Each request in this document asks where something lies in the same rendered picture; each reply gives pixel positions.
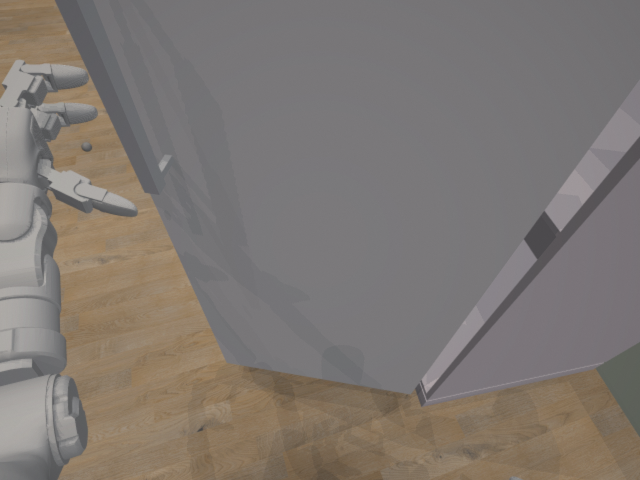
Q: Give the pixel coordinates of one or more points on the left robot hand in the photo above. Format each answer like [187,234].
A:
[27,124]

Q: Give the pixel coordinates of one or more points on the handle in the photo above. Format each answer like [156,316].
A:
[86,28]

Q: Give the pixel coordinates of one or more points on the robot left forearm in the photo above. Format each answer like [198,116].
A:
[30,292]

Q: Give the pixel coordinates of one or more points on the left robot upper arm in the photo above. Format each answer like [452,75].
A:
[42,426]

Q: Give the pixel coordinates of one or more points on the fridge door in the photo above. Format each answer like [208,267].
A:
[350,176]

